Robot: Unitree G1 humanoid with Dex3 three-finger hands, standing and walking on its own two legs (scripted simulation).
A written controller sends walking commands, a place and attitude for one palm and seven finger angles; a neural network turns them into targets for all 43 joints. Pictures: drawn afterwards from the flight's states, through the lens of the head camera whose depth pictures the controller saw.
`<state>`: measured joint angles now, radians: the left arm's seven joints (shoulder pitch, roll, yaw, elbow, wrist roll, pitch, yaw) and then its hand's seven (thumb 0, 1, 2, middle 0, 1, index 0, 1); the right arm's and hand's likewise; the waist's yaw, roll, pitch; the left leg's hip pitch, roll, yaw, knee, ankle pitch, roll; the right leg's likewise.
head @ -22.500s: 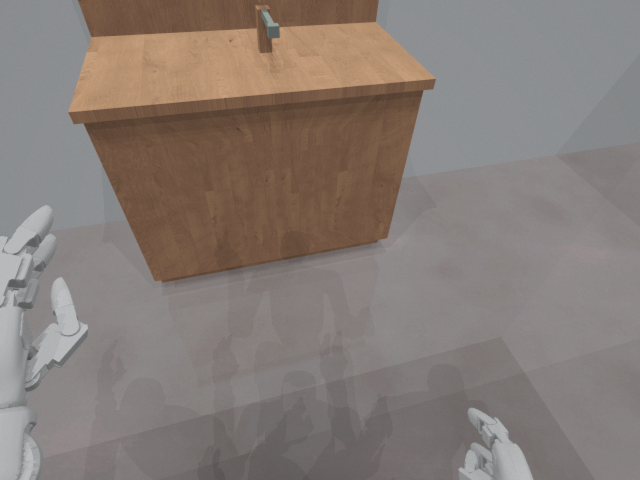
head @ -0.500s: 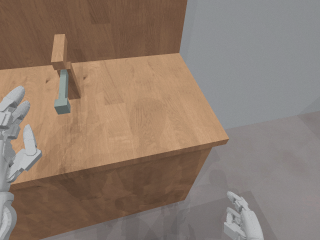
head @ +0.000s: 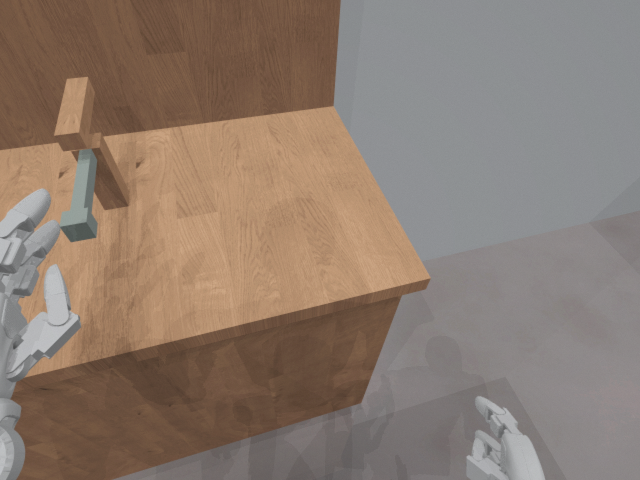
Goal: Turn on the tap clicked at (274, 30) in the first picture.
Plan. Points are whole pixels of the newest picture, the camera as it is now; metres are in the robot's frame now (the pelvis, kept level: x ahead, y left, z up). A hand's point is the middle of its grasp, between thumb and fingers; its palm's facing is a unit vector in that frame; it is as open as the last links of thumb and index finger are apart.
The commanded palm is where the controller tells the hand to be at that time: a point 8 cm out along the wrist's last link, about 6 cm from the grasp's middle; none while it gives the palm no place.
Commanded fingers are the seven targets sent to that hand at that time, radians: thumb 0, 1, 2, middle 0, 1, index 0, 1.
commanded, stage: come to a stop and stand still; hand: left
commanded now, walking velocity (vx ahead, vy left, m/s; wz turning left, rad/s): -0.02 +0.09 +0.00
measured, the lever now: (79, 224) +0.36 +0.32 +0.12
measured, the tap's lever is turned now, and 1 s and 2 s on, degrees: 0 0 0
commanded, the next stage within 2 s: look again from close up in 0.96 s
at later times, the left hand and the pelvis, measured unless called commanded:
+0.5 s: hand (38, 319) +0.22 +0.28 +0.15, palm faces +0.29 -0.92 -0.28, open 7.4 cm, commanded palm +0.16 +0.34 +0.18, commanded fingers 0.00 0.90 0.90 -0.20 -0.30 -0.20 -0.30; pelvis -0.01 +0.06 +0.01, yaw -3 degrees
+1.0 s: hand out of the picture +0.23 +0.34 +0.15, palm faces +0.35 -0.87 -0.34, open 7.4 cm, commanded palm +0.17 +0.37 +0.18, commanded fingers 0.00 0.90 0.90 -0.20 -0.30 -0.20 -0.30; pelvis +0.00 +0.10 +0.01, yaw -3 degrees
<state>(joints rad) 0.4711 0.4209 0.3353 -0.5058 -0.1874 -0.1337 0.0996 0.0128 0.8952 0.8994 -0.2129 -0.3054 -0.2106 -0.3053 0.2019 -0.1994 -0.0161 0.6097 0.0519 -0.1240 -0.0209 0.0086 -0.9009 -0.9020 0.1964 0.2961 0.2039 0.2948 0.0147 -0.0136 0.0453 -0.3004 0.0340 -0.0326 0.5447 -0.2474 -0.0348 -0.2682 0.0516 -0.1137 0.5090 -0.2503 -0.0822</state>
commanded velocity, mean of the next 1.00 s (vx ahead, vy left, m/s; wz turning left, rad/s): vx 0.00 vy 0.01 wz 0.00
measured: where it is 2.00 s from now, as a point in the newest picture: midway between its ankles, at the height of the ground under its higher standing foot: outside the picture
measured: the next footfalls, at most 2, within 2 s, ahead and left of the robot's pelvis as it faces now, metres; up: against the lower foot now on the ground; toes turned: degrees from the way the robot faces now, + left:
none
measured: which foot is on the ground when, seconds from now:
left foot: down 0.00-1.00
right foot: down 0.00-1.00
